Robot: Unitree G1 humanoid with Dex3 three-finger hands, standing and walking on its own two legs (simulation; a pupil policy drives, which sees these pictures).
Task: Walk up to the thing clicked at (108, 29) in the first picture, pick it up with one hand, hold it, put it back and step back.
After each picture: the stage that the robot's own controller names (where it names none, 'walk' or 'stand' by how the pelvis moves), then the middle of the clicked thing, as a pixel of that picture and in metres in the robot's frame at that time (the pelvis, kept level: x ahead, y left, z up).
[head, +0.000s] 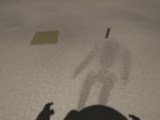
stand; (107, 33) +1.89 -0.41 -0.66
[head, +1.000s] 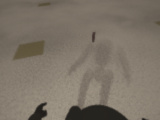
walk; (93, 37) +1.79 +0.02 -0.64
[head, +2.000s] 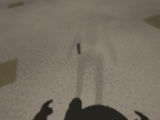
walk; (78, 49) +1.21 +0.28 -0.65
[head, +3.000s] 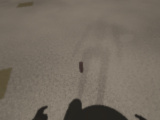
walk; (81, 67) +0.79 +0.18 -0.65
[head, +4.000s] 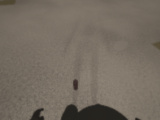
walk; (75, 85) +0.48 +0.14 -0.63
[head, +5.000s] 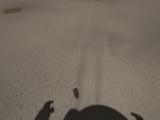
stand; (76, 93) +0.37 +0.17 -0.65
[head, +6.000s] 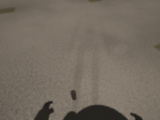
stand; (73, 95) +0.35 +0.18 -0.66
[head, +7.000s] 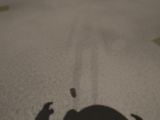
stand; (73, 93) +0.35 +0.20 -0.65
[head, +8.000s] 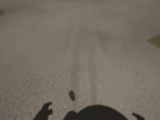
stand; (72, 96) +0.33 +0.21 -0.65
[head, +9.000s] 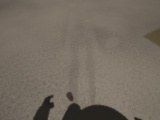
stand; (70, 96) +0.28 +0.22 -0.65
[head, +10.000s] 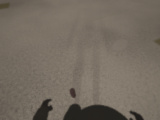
stand; (72, 93) +0.34 +0.20 -0.65
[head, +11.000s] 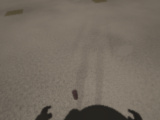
stand; (75, 95) +0.36 +0.19 -0.65
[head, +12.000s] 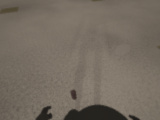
stand; (73, 95) +0.35 +0.19 -0.66
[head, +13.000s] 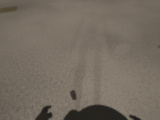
stand; (73, 95) +0.34 +0.19 -0.66
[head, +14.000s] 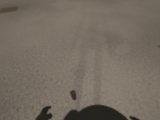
stand; (73, 95) +0.34 +0.19 -0.66
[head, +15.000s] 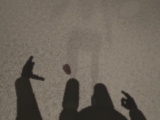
go down; (67, 70) +0.39 +0.21 -0.42
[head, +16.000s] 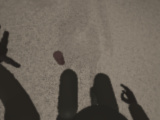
go down; (59, 59) +0.41 +0.25 -0.28
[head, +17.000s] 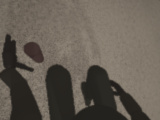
close in; (36, 55) +0.38 +0.30 -0.16
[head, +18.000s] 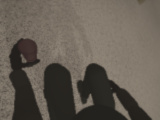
close; (30, 53) +0.38 +0.30 -0.15
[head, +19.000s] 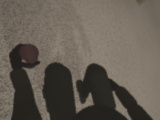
lift; (30, 56) +0.35 +0.30 -0.16
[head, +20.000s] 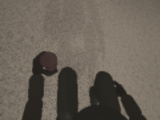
lift; (50, 64) +0.31 +0.27 -0.04
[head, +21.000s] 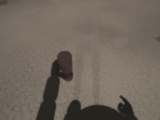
hold; (66, 68) +0.32 +0.16 +0.08
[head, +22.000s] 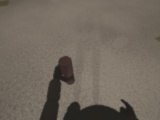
hold; (68, 72) +0.31 +0.16 +0.04
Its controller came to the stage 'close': yes
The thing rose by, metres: 0.68
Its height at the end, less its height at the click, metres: +0.65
